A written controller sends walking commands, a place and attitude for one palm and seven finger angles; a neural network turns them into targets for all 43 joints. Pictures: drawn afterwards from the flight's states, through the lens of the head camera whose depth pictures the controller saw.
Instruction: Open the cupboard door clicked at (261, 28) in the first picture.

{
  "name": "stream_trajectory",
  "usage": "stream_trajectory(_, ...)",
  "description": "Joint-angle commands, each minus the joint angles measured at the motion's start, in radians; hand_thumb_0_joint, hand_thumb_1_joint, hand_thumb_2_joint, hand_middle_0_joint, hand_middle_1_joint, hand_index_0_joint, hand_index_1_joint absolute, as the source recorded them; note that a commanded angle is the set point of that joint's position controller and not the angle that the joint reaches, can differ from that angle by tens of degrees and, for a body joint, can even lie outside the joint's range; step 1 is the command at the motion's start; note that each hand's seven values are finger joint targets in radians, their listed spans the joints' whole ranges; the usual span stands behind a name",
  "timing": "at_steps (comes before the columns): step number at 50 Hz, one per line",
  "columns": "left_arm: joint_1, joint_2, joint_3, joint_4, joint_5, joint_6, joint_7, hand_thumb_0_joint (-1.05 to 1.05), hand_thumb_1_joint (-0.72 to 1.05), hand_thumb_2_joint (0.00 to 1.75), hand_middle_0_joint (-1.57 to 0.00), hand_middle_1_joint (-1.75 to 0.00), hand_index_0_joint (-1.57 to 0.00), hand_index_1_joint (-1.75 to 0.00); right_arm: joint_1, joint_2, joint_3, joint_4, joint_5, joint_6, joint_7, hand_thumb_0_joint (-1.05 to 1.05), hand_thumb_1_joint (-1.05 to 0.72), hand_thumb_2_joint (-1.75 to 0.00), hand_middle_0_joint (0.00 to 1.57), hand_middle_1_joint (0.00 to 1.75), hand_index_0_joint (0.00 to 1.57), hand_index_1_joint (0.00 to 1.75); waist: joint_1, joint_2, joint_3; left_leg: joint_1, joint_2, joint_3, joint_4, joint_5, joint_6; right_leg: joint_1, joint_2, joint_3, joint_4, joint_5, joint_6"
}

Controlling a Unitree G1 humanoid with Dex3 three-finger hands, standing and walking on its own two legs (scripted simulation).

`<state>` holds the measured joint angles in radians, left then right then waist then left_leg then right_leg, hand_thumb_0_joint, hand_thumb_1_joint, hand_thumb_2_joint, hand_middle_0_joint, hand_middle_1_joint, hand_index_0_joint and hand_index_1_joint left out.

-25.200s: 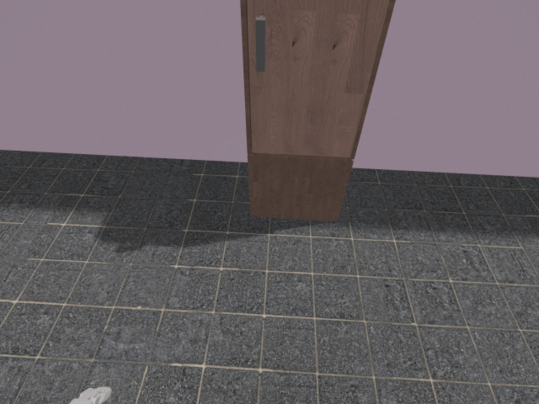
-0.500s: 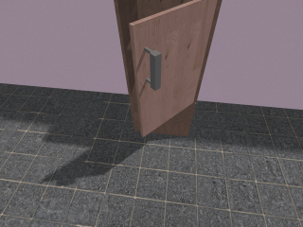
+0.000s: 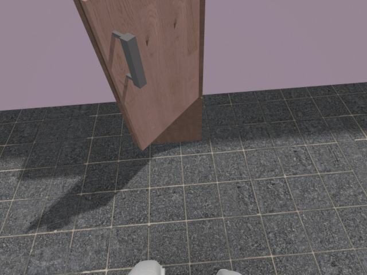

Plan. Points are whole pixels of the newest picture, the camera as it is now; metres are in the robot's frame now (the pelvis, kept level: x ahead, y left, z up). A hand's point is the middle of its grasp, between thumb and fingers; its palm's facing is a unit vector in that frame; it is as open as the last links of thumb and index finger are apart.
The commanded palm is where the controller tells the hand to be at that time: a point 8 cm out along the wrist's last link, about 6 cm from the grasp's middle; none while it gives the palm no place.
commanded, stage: walk to a spot facing it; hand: left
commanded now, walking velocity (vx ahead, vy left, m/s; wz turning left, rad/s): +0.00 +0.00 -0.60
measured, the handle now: (128, 60) +0.60 +0.19 +0.11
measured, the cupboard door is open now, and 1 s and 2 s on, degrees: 47 47 47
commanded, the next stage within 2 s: none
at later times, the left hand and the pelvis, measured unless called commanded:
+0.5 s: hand (102, 266) +0.14 +0.23 -0.15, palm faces -0.21 -0.95 -0.22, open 7.4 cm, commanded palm none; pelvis +0.00 +0.03 +0.02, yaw -17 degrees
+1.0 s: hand (142, 237) +0.21 +0.14 -0.17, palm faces -0.59 -0.78 -0.20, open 7.4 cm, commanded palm none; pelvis +0.02 +0.03 +0.01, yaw -37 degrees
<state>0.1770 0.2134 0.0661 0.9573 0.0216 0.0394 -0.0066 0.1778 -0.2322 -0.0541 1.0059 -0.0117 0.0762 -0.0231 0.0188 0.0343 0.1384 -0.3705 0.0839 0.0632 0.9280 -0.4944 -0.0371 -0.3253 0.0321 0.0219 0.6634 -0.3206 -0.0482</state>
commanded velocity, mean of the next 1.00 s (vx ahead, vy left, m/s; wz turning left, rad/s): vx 0.01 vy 0.00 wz -0.60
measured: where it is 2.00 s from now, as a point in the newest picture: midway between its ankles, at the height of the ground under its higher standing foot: outside the picture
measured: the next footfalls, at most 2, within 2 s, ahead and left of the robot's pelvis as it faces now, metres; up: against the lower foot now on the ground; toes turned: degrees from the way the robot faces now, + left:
left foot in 0.34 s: +0.05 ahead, +0.16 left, +0.00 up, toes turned -13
right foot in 0.64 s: -0.01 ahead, -0.13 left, +0.00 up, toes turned -26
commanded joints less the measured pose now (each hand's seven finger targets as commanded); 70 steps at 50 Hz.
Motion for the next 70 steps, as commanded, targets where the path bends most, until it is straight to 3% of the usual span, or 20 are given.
stream_trajectory(1, 0.000, 0.209, 0.058, -0.081, 0.004, -0.010, 0.030, 0.00, 0.90, 0.90, -0.20, -0.30, -0.20, -0.30, -0.058, -0.107, -0.037, -0.121, -0.002, -0.037, 0.000, 0.00, -0.90, -0.90, 0.20, 0.30, 0.20, 0.30, -0.010, -0.197, -0.119, -0.167, -0.009, -0.093, 0.251, 0.055, -0.009, 0.085, -0.258, 0.425, -0.378, 0.151, -0.146)
stream_trajectory(10, 0.116, 0.217, 0.067, -0.047, 0.008, -0.016, 0.034, 0.00, 0.90, 0.90, -0.20, -0.30, -0.20, -0.30, -0.110, -0.062, -0.021, -0.163, 0.016, -0.059, -0.017, 0.00, -0.90, -0.90, 0.20, 0.30, 0.20, 0.30, 0.034, -0.205, -0.238, -0.090, -0.073, -0.071, -0.128, 0.030, -0.018, 0.309, -0.214, 0.450, -0.255, 0.653, -0.156)
stream_trajectory(14, 0.020, 0.209, 0.063, -0.079, -0.001, -0.005, 0.028, 0.00, 0.90, 0.90, -0.20, -0.30, -0.20, -0.30, -0.001, -0.085, -0.023, -0.134, 0.021, -0.066, -0.027, 0.00, -0.90, -0.90, 0.20, 0.30, 0.20, 0.30, -0.046, -0.158, -0.229, 0.208, -0.073, -0.078, -0.456, 0.219, -0.003, 0.071, -0.152, 0.428, -0.210, 0.490, -0.068)
stream_trajectory(16, 0.024, 0.114, 0.040, -0.118, -0.022, -0.001, 0.009, 0.00, 0.90, 0.90, -0.20, -0.30, -0.20, -0.30, 0.034, -0.233, -0.048, -0.139, -0.007, -0.082, -0.036, 0.00, -0.90, -0.90, 0.20, 0.30, 0.20, 0.30, -0.057, 0.275, -0.212, 0.434, 0.312, -0.449, -0.688, 0.299, 0.123, -0.286, 0.067, 0.160, 0.078, -0.165, 0.056)
stream_trajectory(17, -0.033, 0.149, 0.044, -0.131, -0.009, -0.003, 0.004, 0.00, 0.90, 0.90, -0.20, -0.30, -0.20, -0.30, 0.044, -0.258, -0.049, -0.152, -0.017, -0.076, -0.040, 0.00, -0.90, -0.90, 0.20, 0.30, 0.20, 0.30, -0.071, 0.237, -0.164, 0.323, 0.423, -0.503, -0.680, 0.438, 0.220, -0.287, 0.030, 0.071, 0.294, -0.305, 0.089)
stream_trajectory(22, -0.025, 0.125, 0.044, -0.132, -0.002, 0.009, -0.025, 0.00, 0.90, 0.90, -0.20, -0.30, -0.20, -0.30, -0.032, -0.169, -0.028, -0.191, -0.029, -0.082, -0.035, 0.00, -0.90, -0.90, 0.20, 0.30, 0.20, 0.30, -0.008, 0.185, -0.138, 0.254, 0.220, -0.117, -0.526, 0.846, 0.170, -0.239, -0.038, -0.001, 0.425, -0.179, 0.112)
stream_trajectory(30, 0.042, 0.145, 0.040, -0.124, -0.005, -0.007, -0.038, 0.00, 0.90, 0.90, -0.20, -0.30, -0.20, -0.30, 0.007, -0.222, -0.046, -0.186, -0.015, -0.070, -0.012, 0.00, -0.90, -0.90, 0.20, 0.30, 0.20, 0.30, 0.016, 0.141, -0.185, 0.155, 0.193, 0.005, -0.341, 0.628, 0.070, 0.148, -0.018, -0.113, -0.138, 0.107, 0.057)
stream_trajectory(32, 0.167, 0.340, 0.080, -0.089, 0.011, -0.025, -0.005, 0.00, 0.90, 0.90, -0.20, -0.30, -0.20, -0.30, -0.055, -0.088, -0.019, -0.256, 0.008, -0.067, -0.003, 0.00, -0.90, -0.90, 0.20, 0.30, 0.20, 0.30, 0.084, -0.385, -0.221, -0.220, -0.036, 0.089, 0.115, -0.155, -0.036, 0.370, -0.417, 0.466, -0.321, 0.666, -0.130)
stream_trajectory(33, 0.197, 0.354, 0.081, -0.077, -0.002, -0.023, 0.010, 0.00, 0.90, 0.90, -0.20, -0.30, -0.20, -0.30, -0.065, -0.127, -0.014, -0.253, 0.009, -0.055, -0.012, 0.00, -0.90, -0.90, 0.20, 0.30, 0.20, 0.30, 0.105, -0.364, -0.236, -0.240, -0.004, -0.068, 0.240, -0.186, -0.016, 0.338, -0.436, 0.469, -0.319, 0.609, -0.205)
stream_trajectory(34, 0.121, 0.347, 0.072, -0.099, -0.002, -0.014, 0.008, 0.00, 0.90, 0.90, -0.20, -0.30, -0.20, -0.30, -0.048, -0.126, -0.014, -0.253, 0.016, -0.055, -0.001, 0.00, -0.90, -0.90, 0.20, 0.30, 0.20, 0.30, 0.060, -0.327, -0.155, -0.237, 0.026, -0.080, 0.266, -0.146, -0.014, 0.183, -0.429, 0.467, -0.365, 0.247, -0.224)
stream_trajectory(43, -0.047, 0.250, 0.050, -0.133, 0.000, -0.001, 0.010, 0.00, 0.90, 0.90, -0.20, -0.30, -0.20, -0.30, 0.096, -0.089, -0.014, -0.154, 0.010, -0.064, -0.006, 0.00, -0.90, -0.90, 0.20, 0.30, 0.20, 0.30, -0.059, -0.185, -0.196, 0.159, -0.066, 0.009, -0.341, 0.194, -0.024, -0.012, -0.189, 0.310, -0.228, 0.259, -0.076)
stream_trajectory(46, -0.058, 0.133, 0.024, -0.180, -0.016, 0.010, -0.007, 0.00, 0.90, 0.90, -0.20, -0.30, -0.20, -0.30, 0.174, -0.289, -0.049, -0.154, -0.022, -0.088, -0.024, 0.00, -0.90, -0.90, 0.20, 0.30, 0.20, 0.30, -0.087, 0.318, -0.187, 0.299, 0.409, -0.515, -0.712, 0.194, 0.166, -0.310, 0.038, 0.014, 0.261, -0.308, 0.081)
stream_trajectory(47, -0.096, 0.168, 0.033, -0.184, -0.006, 0.008, -0.013, 0.00, 0.90, 0.90, -0.20, -0.30, -0.20, -0.30, 0.157, -0.293, -0.044, -0.161, -0.026, -0.089, -0.028, 0.00, -0.90, -0.90, 0.20, 0.30, 0.20, 0.30, -0.085, 0.178, -0.165, 0.210, 0.441, -0.499, -0.692, 0.296, 0.230, -0.273, -0.024, 0.069, 0.409, -0.288, 0.080)
stream_trajectory(51, -0.087, 0.109, 0.028, -0.157, -0.005, 0.011, -0.035, 0.00, 0.90, 0.90, -0.20, -0.30, -0.20, -0.30, 0.076, -0.207, -0.025, -0.177, -0.032, -0.093, -0.027, 0.00, -0.90, -0.90, 0.20, 0.30, 0.20, 0.30, -0.031, 0.194, -0.149, 0.226, 0.249, -0.114, -0.548, 0.756, 0.152, -0.214, -0.054, -0.038, 0.391, -0.184, 0.098)
stream_trajectory(58, -0.045, 0.114, 0.026, -0.131, -0.002, -0.014, -0.057, 0.00, 0.90, 0.90, -0.20, -0.30, -0.20, -0.30, 0.118, -0.227, -0.035, -0.142, -0.025, -0.087, -0.003, 0.00, -0.90, -0.90, 0.20, 0.30, 0.20, 0.30, -0.021, 0.121, -0.173, 0.136, 0.227, 0.006, -0.465, 0.186, 0.078, 0.130, -0.002, -0.169, -0.140, -0.051, 0.051)
stream_trajectory(59, 0.064, 0.167, 0.045, -0.096, 0.002, -0.022, -0.048, 0.00, 0.90, 0.90, -0.20, -0.30, -0.20, -0.30, 0.084, -0.193, -0.031, -0.157, -0.017, -0.087, 0.003, 0.00, -0.90, -0.90, 0.20, 0.30, 0.20, 0.30, 0.040, -0.017, -0.194, -0.028, 0.168, 0.066, -0.299, 0.088, 0.037, 0.331, -0.062, -0.058, -0.267, -0.080, 0.016)
stream_trajectory(60, 0.176, 0.301, 0.074, -0.063, 0.013, -0.038, -0.028, 0.00, 0.90, 0.90, -0.20, -0.30, -0.20, -0.30, 0.012, -0.099, -0.013, -0.211, 0.000, -0.090, 0.015, 0.00, -0.90, -0.90, 0.20, 0.30, 0.20, 0.30, 0.099, -0.376, -0.188, -0.337, 0.010, 0.187, 0.013, -0.145, -0.032, 0.500, -0.353, 0.421, -0.420, -0.131, -0.111)
stream_trajectory(61, 0.244, 0.341, 0.083, -0.049, -0.007, -0.040, -0.008, 0.00, 0.90, 0.90, -0.20, -0.30, -0.20, -0.30, -0.107, -0.129, -0.008, -0.257, -0.006, -0.089, 0.016, 0.00, -0.90, -0.90, 0.20, 0.30, 0.20, 0.30, 0.158, -0.354, -0.144, -0.446, 0.008, 0.005, 0.185, -0.189, -0.024, 0.429, -0.447, 0.585, -0.466, -0.086, -0.205)
stream_trajectory(65, 0.033, 0.222, 0.054, -0.096, 0.002, -0.064, 0.005, 0.00, 0.90, 0.90, -0.20, -0.30, -0.20, -0.30, -0.059, -0.130, -0.029, -0.214, -0.013, -0.091, 0.037, 0.00, -0.90, -0.90, 0.20, 0.30, 0.20, 0.30, 0.001, -0.250, -0.093, -0.292, 0.054, -0.061, 0.145, 0.095, -0.039, 0.182, -0.288, 0.329, -0.448, -0.067, -0.150)
stream_trajectory(70, 0.087, 0.238, 0.057, -0.055, 0.005, -0.081, -0.004, 0.00, 0.90, 0.90, -0.20, -0.30, -0.20, -0.30, -0.063, -0.060, -0.017, -0.211, -0.003, -0.111, 0.041, 0.00, -0.90, -0.90, 0.20, 0.30, 0.20, 0.30, 0.007, -0.182, -0.146, -0.095, -0.027, 0.023, -0.209, 0.134, -0.042, 0.208, -0.236, 0.256, -0.342, 0.275, -0.140)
